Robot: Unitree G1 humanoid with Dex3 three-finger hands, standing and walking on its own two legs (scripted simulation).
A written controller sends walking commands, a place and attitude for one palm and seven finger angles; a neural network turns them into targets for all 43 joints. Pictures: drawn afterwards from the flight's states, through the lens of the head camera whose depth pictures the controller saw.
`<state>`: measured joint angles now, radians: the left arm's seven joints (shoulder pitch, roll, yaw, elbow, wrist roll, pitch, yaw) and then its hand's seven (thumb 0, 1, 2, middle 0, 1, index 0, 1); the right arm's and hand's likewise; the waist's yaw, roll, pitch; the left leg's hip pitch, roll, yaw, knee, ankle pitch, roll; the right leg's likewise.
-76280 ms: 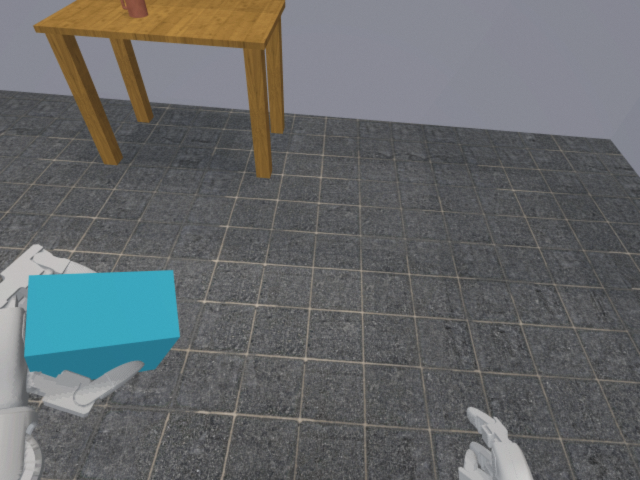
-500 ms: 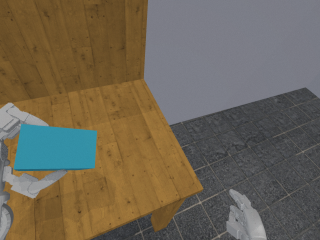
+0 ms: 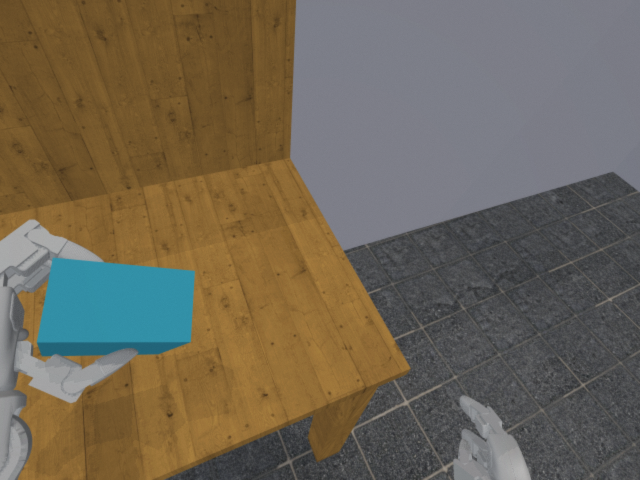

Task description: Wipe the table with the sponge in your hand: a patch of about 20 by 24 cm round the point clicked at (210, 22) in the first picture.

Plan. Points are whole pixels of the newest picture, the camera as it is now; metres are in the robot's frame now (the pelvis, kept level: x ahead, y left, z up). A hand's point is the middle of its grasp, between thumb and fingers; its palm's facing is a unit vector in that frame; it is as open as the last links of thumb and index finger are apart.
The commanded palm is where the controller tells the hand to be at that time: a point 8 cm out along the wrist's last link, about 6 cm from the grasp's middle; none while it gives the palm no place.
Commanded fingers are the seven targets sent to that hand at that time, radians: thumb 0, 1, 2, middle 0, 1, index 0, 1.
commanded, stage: come to a stop and stand still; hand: left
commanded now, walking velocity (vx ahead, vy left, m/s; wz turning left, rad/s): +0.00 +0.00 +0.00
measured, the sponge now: (134, 315) +0.24 +0.21 +0.13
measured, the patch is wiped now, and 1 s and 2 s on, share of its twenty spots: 0.00 0.00 0.00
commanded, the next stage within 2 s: look again from close up in 0.04 s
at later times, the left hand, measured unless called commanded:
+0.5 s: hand (88, 311) +0.22 +0.24 +0.15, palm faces +0.36 -0.87 -0.35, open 10.6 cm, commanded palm +0.16 +0.27 +0.17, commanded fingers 0.00 0.10 1.30 -1.20 -1.60 -1.20 -1.60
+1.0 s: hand (77, 337) +0.20 +0.25 +0.14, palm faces +0.44 -0.64 -0.63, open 10.6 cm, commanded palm +0.16 +0.26 +0.17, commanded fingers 0.00 0.10 1.30 -1.20 -1.60 -1.20 -1.60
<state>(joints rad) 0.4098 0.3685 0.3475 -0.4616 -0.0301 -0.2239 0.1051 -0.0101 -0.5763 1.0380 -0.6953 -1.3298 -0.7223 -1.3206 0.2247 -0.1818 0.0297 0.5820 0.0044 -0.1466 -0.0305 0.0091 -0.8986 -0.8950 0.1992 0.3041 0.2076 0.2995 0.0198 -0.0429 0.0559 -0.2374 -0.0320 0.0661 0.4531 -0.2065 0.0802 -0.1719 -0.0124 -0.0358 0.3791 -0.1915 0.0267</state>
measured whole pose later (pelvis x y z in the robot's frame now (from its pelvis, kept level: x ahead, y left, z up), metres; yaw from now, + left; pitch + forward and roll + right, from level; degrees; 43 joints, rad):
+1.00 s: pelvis -0.02 -0.06 -0.02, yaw +4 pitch -1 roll -1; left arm 0.22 0.50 0.33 -0.26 0.16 -0.03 0.08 -0.01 -0.58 1.04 -0.70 -1.33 -0.73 -1.32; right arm 0.14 -0.23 0.03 0.65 -0.01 -0.08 -0.05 0.01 -0.90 -0.90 0.20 0.30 0.21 0.30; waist 0.07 0.02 0.02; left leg -0.36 -0.01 -0.02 0.62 -0.25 0.01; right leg -0.29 0.02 -0.09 0.61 -0.31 -0.05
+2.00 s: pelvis +0.00 -0.04 -0.01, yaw +2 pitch -1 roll +0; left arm 0.28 0.54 0.04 -0.29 0.70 0.28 0.02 0.00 -0.57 1.03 -0.70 -1.33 -0.72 -1.32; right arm 0.07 -0.25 0.04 0.60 0.04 0.03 -0.09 0.01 -0.90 -0.90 0.20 0.30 0.21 0.30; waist 0.10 0.09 -0.01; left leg -0.26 -0.02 0.02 0.51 -0.24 0.03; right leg -0.20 0.02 -0.04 0.50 -0.29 -0.03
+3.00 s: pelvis +0.00 -0.05 +0.00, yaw +1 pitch -3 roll +0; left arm 0.17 0.49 -0.05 -0.15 0.89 0.37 0.01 0.00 -0.57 1.03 -0.70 -1.33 -0.72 -1.33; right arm 0.00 -0.27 0.03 0.68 0.05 0.06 -0.05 0.01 -0.90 -0.90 0.20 0.30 0.20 0.30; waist 0.12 0.11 0.01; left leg -0.16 -0.01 0.03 0.41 -0.18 0.02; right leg -0.12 0.03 -0.03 0.41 -0.24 -0.04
